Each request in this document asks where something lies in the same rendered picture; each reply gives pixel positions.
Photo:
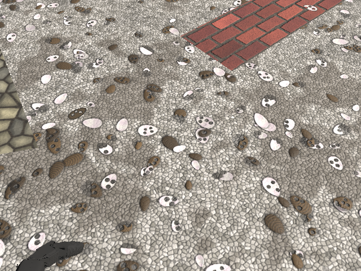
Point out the left robot hand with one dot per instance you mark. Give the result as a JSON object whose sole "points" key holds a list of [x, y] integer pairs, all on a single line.
{"points": [[48, 254]]}

